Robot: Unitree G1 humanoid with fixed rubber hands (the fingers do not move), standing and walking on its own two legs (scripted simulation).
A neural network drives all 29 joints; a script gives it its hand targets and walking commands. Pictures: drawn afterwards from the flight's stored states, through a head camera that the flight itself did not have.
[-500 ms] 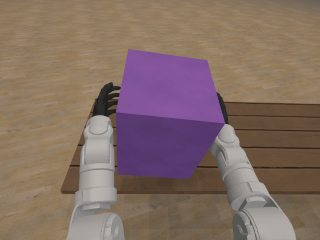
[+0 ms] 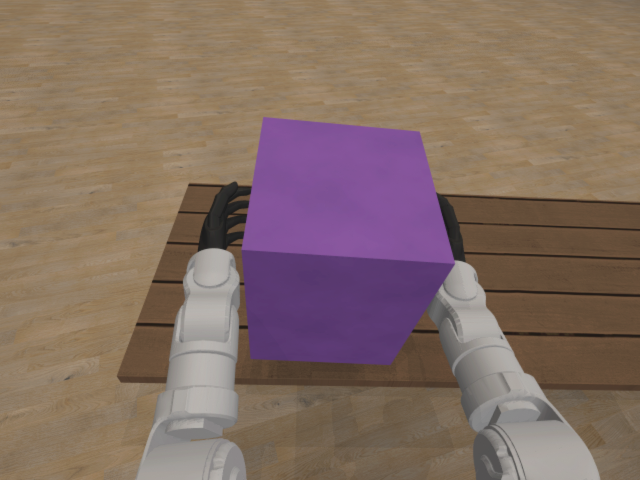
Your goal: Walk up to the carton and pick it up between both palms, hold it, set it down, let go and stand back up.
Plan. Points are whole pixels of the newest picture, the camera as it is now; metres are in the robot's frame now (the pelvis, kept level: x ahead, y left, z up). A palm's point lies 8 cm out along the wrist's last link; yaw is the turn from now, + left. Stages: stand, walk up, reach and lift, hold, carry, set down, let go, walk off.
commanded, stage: set down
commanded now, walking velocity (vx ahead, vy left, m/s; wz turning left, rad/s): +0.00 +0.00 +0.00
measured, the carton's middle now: (331, 250) +0.38 +0.00 +0.10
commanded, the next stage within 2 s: none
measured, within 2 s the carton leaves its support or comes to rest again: neither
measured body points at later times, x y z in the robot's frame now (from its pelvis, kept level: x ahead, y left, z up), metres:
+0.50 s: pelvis +0.00 -0.01 +0.00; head -0.01 +0.02 +0.45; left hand +0.39 +0.13 +0.08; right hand +0.38 -0.17 +0.08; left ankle +0.00 +0.13 -0.75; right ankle -0.02 -0.11 -0.75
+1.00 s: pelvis +0.01 -0.01 +0.00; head +0.04 +0.01 +0.45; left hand +0.40 +0.12 +0.04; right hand +0.39 -0.17 +0.05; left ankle +0.00 +0.13 -0.75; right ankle -0.02 -0.11 -0.75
